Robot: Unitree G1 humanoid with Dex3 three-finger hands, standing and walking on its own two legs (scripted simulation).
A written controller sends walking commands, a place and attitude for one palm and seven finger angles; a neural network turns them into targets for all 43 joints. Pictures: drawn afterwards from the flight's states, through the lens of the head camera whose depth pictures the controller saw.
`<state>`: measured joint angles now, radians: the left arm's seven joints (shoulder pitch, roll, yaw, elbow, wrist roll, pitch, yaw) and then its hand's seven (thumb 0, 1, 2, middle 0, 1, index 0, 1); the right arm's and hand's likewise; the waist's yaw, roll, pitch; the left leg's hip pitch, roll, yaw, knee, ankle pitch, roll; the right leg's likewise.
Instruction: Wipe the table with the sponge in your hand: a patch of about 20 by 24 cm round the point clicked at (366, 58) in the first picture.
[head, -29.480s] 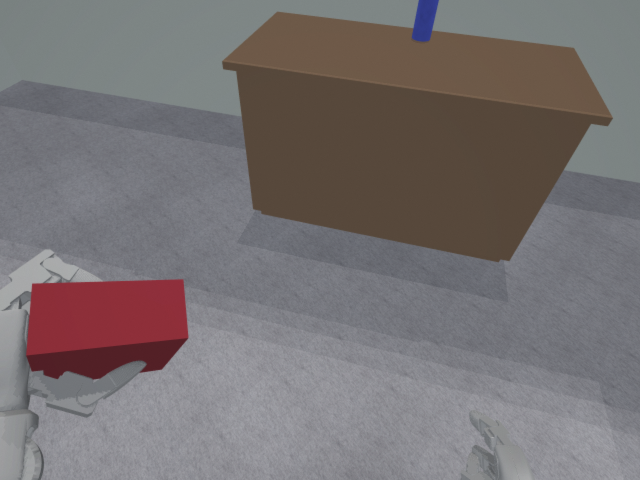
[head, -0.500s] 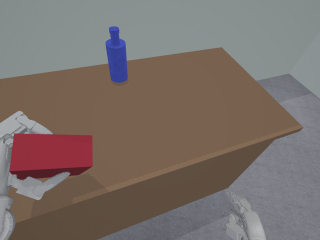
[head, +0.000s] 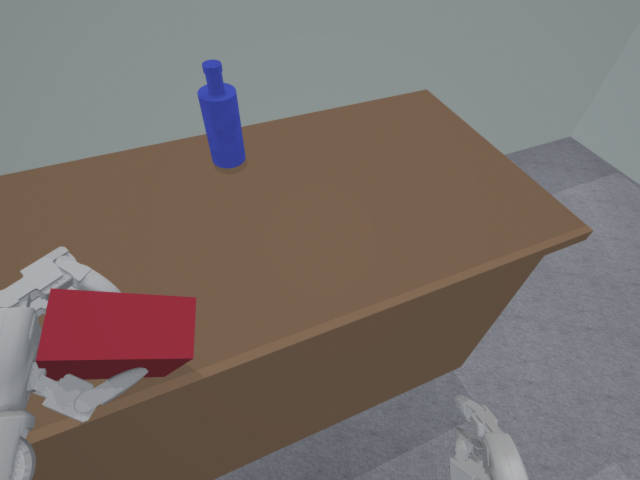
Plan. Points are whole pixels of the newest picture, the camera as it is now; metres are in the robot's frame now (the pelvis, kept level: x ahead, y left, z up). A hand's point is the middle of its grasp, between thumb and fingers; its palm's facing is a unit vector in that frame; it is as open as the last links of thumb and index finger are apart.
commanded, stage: come to a stop and stand still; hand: left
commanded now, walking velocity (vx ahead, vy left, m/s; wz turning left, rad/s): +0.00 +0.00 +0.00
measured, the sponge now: (138, 340) +0.22 +0.20 +0.12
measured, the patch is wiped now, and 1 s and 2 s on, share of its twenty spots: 0.00 0.00 0.00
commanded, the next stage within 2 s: look again from close up in 0.78 s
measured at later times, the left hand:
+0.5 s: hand (86, 301) +0.24 +0.25 +0.15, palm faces +0.36 -0.85 -0.39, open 9.9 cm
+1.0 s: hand (80, 303) +0.23 +0.25 +0.16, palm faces +0.37 -0.85 -0.37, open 9.9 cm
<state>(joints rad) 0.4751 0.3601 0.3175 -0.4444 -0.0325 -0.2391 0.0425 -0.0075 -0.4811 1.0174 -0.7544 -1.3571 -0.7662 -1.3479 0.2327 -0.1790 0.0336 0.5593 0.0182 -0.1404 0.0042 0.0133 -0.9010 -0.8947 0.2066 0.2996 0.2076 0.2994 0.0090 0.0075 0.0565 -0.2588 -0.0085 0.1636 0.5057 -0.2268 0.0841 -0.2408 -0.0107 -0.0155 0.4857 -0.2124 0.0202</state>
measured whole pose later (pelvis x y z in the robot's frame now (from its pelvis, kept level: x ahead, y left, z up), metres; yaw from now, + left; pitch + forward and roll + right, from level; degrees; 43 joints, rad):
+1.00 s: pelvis +0.02 +0.00 +0.01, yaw +1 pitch -1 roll -2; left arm 0.44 0.37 0.34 -0.48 -0.04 -0.19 0.09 -0.01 -0.48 1.02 -0.75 -1.36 -0.76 -1.35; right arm 0.20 -0.19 0.03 0.55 0.01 -0.12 -0.03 0.01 -0.90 -0.89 0.21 0.30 0.21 0.30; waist 0.02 -0.02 0.06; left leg -0.22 -0.01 0.14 0.45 -0.22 0.08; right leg -0.18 0.00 -0.04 0.39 -0.20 0.02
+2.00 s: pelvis +0.02 -0.01 +0.00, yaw +0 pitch -1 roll -2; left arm 0.38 0.36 0.36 -0.47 -0.04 -0.21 0.09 -0.01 -0.48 1.02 -0.75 -1.36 -0.76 -1.35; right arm 0.19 -0.22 0.03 0.56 0.02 -0.15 -0.02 0.01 -0.90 -0.89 0.21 0.30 0.21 0.30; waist 0.03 -0.01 0.05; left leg -0.23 0.01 0.15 0.49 -0.24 0.07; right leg -0.20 0.01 -0.02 0.43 -0.21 0.01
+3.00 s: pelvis +0.02 +0.00 +0.00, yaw +1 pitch -1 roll -1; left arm 0.46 0.39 0.35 -0.43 -0.04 -0.25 0.06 -0.01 -0.48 1.02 -0.75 -1.35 -0.77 -1.35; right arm 0.25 -0.18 0.03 0.59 0.02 -0.16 -0.02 0.01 -0.90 -0.89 0.21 0.30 0.21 0.30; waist 0.03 -0.03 0.06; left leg -0.26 -0.01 0.15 0.51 -0.25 0.09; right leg -0.23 -0.02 -0.03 0.48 -0.24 0.02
